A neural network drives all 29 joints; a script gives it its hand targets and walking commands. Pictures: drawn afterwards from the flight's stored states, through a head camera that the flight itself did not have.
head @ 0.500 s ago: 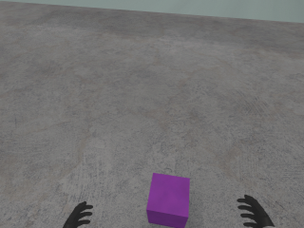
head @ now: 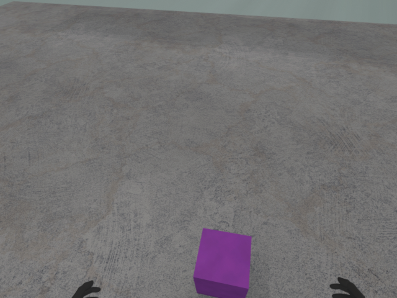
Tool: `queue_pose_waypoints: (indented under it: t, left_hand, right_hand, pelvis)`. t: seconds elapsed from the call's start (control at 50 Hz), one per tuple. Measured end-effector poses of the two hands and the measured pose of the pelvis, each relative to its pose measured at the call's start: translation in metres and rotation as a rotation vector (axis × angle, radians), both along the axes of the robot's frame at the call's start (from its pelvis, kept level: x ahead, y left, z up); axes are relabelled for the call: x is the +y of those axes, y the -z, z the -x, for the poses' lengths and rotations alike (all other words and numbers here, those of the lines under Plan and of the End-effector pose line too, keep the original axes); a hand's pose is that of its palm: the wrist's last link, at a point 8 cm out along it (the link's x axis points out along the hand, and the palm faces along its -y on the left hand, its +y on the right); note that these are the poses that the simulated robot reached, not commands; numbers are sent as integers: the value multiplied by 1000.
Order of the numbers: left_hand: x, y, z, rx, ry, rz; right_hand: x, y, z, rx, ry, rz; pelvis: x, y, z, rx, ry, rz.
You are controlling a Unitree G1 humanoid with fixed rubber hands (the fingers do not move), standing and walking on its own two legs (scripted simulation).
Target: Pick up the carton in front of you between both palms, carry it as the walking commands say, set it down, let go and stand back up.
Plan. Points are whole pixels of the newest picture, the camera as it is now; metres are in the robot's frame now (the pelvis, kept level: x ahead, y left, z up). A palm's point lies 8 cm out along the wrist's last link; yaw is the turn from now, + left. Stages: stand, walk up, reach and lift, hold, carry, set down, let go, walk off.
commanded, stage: stand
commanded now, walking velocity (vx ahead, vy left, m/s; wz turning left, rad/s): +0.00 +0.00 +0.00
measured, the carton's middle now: (223, 265) +0.40 -0.04 -0.65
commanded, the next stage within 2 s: none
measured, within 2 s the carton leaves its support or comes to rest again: neither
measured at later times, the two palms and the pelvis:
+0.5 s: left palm out of the picture +0.09 +0.30 -0.09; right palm out of the picture +0.09 -0.30 -0.10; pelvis -0.02 +0.00 +0.01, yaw +0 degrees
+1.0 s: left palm out of the picture +0.07 +0.31 -0.09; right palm out of the picture +0.06 -0.30 -0.10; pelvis -0.03 +0.00 +0.01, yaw +0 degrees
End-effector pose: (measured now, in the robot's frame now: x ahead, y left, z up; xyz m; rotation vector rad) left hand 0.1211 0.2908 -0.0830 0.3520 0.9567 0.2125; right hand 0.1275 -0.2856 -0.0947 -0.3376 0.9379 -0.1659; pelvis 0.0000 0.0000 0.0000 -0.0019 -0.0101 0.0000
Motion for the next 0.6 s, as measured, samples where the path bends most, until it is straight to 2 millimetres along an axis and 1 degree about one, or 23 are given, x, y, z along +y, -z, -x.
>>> queue_pose_waypoints:
  t: [0.2, 0.6]
  left_hand:
    - [3, 2, 10, 28, -10, -2]
    - [14, 5, 41, 99, -33, -7]
  right_hand:
    - [-7, 1, 14, 37, 11, 11]
    - [-14, 5, 49, 118, 26, 23]
  pelvis:
    - [-1, -2, 4, -13, 0, -1]
    - [0, -7, 19, -30, 3, -3]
